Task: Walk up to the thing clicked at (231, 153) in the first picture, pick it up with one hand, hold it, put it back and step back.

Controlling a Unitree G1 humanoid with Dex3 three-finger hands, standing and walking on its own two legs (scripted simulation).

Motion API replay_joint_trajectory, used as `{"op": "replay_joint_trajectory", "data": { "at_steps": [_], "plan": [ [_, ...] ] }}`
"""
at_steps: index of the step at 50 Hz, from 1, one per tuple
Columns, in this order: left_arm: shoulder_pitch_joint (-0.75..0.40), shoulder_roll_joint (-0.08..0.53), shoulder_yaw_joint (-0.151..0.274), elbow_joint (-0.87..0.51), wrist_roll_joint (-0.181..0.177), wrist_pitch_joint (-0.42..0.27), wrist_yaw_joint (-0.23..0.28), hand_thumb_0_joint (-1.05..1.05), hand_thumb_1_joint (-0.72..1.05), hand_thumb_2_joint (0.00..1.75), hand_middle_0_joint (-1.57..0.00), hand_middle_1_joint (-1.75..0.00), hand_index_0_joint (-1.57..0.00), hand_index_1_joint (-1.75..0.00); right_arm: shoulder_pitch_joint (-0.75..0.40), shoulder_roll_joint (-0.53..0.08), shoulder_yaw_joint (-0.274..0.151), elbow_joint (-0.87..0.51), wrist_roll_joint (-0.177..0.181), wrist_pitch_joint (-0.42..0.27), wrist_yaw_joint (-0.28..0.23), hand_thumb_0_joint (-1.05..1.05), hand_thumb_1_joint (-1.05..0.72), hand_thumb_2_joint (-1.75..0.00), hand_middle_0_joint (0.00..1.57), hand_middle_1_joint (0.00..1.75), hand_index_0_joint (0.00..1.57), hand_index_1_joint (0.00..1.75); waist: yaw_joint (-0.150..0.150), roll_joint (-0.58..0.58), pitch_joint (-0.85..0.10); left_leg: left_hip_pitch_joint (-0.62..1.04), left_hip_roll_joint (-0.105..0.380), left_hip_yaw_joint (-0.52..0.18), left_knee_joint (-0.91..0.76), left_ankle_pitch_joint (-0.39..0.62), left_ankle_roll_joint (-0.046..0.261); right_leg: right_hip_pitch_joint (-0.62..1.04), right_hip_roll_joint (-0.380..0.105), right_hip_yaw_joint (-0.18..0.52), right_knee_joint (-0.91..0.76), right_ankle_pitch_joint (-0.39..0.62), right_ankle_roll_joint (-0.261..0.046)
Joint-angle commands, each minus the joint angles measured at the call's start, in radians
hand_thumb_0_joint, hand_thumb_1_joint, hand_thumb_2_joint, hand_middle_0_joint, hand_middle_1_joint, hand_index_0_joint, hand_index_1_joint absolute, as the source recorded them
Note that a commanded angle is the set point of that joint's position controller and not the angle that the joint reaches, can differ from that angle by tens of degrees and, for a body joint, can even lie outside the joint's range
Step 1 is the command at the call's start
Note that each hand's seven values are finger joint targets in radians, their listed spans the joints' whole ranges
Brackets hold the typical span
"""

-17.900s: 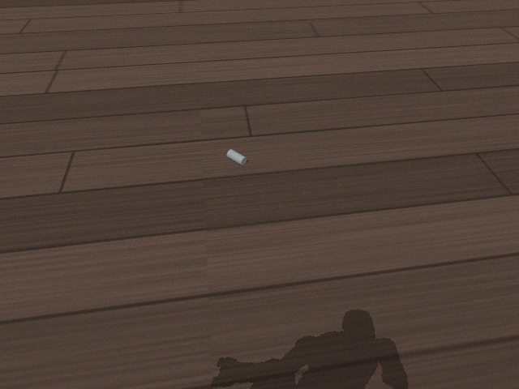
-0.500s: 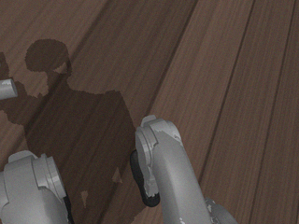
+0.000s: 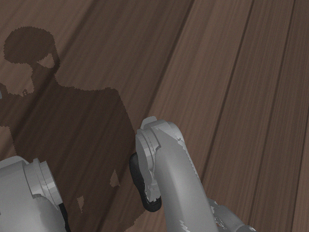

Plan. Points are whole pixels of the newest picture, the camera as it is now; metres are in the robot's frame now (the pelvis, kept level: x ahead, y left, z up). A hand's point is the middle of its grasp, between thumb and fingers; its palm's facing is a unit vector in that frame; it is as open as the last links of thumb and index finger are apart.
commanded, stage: rest palm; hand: left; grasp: from above
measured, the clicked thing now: out of the picture +0.46 +0.29 -0.27
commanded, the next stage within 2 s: close in 0.10 s
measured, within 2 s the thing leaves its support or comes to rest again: neither
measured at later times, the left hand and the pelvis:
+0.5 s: hand out of the picture +0.45 +0.29 -0.25, palm faces -0.46 -0.12 -0.88, open 13.0 cm; pelvis +0.00 +0.00 +0.00, yaw -1 degrees
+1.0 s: hand out of the picture +0.44 +0.29 -0.25, palm faces -0.47 -0.12 -0.87, open 11.4 cm; pelvis +0.00 +0.01 +0.00, yaw -2 degrees
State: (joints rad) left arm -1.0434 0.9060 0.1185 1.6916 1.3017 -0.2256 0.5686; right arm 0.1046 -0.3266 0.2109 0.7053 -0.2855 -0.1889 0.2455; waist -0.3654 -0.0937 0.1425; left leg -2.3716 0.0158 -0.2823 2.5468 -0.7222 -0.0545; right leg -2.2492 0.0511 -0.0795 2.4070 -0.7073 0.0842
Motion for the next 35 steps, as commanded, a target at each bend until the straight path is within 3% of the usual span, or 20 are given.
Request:
{"op": "replay_joint_trajectory", "data": {
  "at_steps": [1, 6, 10, 11, 13, 16, 18, 21, 24, 25, 29, 34, 35],
  "plan": [
    [-0.265, 0.216, 0.014, -0.128, 0.001, -0.029, 0.056, 0.0, -0.47, 0.98, -0.11, -0.96, -0.11, -0.97, 0.235, -0.302, -0.081, 0.032, 0.0, 0.008, -0.002, 0.0, -0.9, -0.9, 0.2, 0.3, 0.2, 0.3, -0.048, 0.49, -0.699, 0.558, 0.018, 0.152, -0.24, 0.239, 0.057, 0.362, 0.026, -0.181, -0.211, 0.31, -0.094],
    [-0.299, 0.175, -0.033, -0.107, 0.009, -0.033, 0.089, 0.0, -0.5, 0.98, -0.08, -0.97, -0.07, -0.98, 0.193, -0.309, -0.08, 0.033, -0.002, -0.002, 0.006, 0.0, -0.9, -0.9, 0.2, 0.3, 0.2, 0.3, -0.06, 0.478, -0.674, 0.523, 0.02, 0.151, -0.229, 0.232, 0.059, 0.339, 0.034, -0.182, -0.21, 0.317, -0.091],
    [-0.269, 0.2, -0.015, -0.053, 0.021, -0.014, 0.117, 0.0, -0.5, 1.01, -0.09, -0.97, -0.07, -0.98, 0.202, -0.317, -0.071, 0.04, -0.002, -0.013, 0.012, 0.0, -0.9, -0.9, 0.2, 0.3, 0.2, 0.3, -0.062, 0.458, -0.654, 0.527, 0.022, 0.15, -0.224, 0.249, 0.06, 0.339, 0.037, -0.183, -0.206, 0.334, -0.089],
    [-0.282, 0.163, -0.048, -0.044, 0.02, -0.01, 0.119, 0.0, -0.46, 1.02, -0.13, -0.94, -0.11, -0.96, 0.191, -0.315, -0.067, 0.027, -0.002, -0.02, 0.016, 0.0, -0.89, -0.9, 0.2, 0.3, 0.2, 0.3, -0.069, 0.474, -0.635, 0.519, 0.019, 0.153, -0.227, 0.239, 0.059, 0.333, 0.035, -0.18, -0.208, 0.327, -0.09],
    [-0.263, 0.213, -0.012, -0.028, 0.028, -0.001, 0.137, 0.0, -0.39, 1.03, -0.18, -0.94, -0.16, -0.96, 0.193, -0.326, -0.068, 0.036, -0.003, -0.024, 0.018, 0.0, -0.89, -0.9, 0.2, 0.3, 0.2, 0.3, -0.061, 0.471, -0.64, 0.526, 0.024, 0.147, -0.234, 0.243, 0.058, 0.343, 0.041, -0.185, -0.21, 0.326, -0.09],
    [-0.272, 0.212, -0.017, -0.005, 0.017, 0.015, 0.144, 0.0, -0.34, 1.0, -0.21, -0.94, -0.2, -0.96, 0.171, -0.328, -0.064, 0.028, -0.004, -0.033, 0.02, 0.0, -0.89, -0.9, 0.2, 0.3, 0.2, 0.3, -0.066, 0.451, -0.622, 0.504, 0.024, 0.145, -0.237, 0.202, 0.058, 0.332, 0.039, -0.186, -0.213, 0.289, -0.09],
    [-0.286, 0.225, -0.02, -0.011, 0.016, 0.025, 0.143, 0.0, -0.33, 0.96, -0.21, -0.93, -0.2, -0.93, 0.164, -0.336, -0.059, 0.017, -0.003, -0.042, 0.021, 0.0, -0.89, -0.9, 0.2, 0.3, 0.2, 0.3, -0.071, 0.46, -0.617, 0.501, 0.025, 0.144, -0.239, 0.19, 0.058, 0.335, 0.04, -0.183, -0.217, 0.28, -0.09],
    [-0.273, 0.258, 0.017, -0.001, 0.004, 0.035, 0.144, 0.0, -0.32, 0.9, -0.22, -0.89, -0.22, -0.89, 0.178, -0.34, -0.053, 0.018, -0.003, -0.051, 0.025, 0.0, -0.89, -0.9, 0.2, 0.3, 0.2, 0.3, -0.063, 0.465, -0.637, 0.512, 0.026, 0.14, -0.236, 0.219, 0.057, 0.351, 0.038, -0.185, -0.208, 0.301, -0.089],
    [-0.277, 0.27, 0.017, -0.004, -0.006, 0.039, 0.133, 0.0, -0.32, 0.89, -0.23, -0.89, -0.23, -0.89, 0.182, -0.342, -0.049, 0.015, 0.0, -0.054, 0.023, 0.0, -0.9, -0.9, 0.2, 0.3, 0.2, 0.3, -0.073, 0.468, -0.642, 0.508, 0.029, 0.14, -0.236, 0.215, 0.058, 0.376, 0.041, -0.181, -0.215, 0.304, -0.088],
    [-0.281, 0.246, -0.003, -0.007, -0.01, 0.04, 0.123, 0.0, -0.31, 0.86, -0.23, -0.88, -0.23, -0.87, 0.175, -0.336, -0.045, 0.006, 0.0, -0.058, 0.026, 0.0, -0.9, -0.9, 0.2, 0.3, 0.2, 0.3, -0.081, 0.46, -0.632, 0.506, 0.028, 0.14, -0.22, 0.216, 0.061, 0.368, 0.039, -0.182, -0.205, 0.31, -0.086],
    [-0.266, 0.26, 0.009, -0.029, -0.028, 0.029, 0.102, 0.0, -0.29, 0.87, -0.27, -0.85, -0.26, -0.86, 0.186, -0.334, -0.039, 0.022, 0.001, -0.062, 0.027, 0.0, -0.9, -0.9, 0.2, 0.3, 0.2, 0.3, -0.074, 0.484, -0.648, 0.529, 0.032, 0.133, -0.227, 0.246, 0.055, 0.383, 0.04, -0.189, -0.208, 0.327, -0.087],
    [-0.269, 0.233, -0.016, -0.055, -0.03, 0.006, 0.08, 0.0, -0.22, 0.83, -0.31, -0.84, -0.31, -0.84, 0.187, -0.321, -0.031, 0.027, -0.001, -0.054, 0.033, 0.0, -0.9, -0.9, 0.2, 0.3, 0.2, 0.3, -0.079, 0.517, -0.64, 0.544, 0.033, 0.125, -0.227, 0.262, 0.048, 0.372, 0.039, -0.203, -0.191, 0.336, -0.091],
    [-0.253, 0.241, -0.015, -0.068, -0.027, 0.005, 0.082, 0.0, -0.22, 0.83, -0.3, -0.83, -0.31, -0.83, 0.184, -0.327, -0.033, 0.024, -0.004, -0.048, 0.03, 0.0, -0.9, -0.9, 0.2, 0.3, 0.2, 0.3, -0.069, 0.521, -0.677, 0.565, 0.034, 0.126, -0.235, 0.282, 0.048, 0.401, 0.046, -0.199, -0.202, 0.357, -0.091]
  ]
}}
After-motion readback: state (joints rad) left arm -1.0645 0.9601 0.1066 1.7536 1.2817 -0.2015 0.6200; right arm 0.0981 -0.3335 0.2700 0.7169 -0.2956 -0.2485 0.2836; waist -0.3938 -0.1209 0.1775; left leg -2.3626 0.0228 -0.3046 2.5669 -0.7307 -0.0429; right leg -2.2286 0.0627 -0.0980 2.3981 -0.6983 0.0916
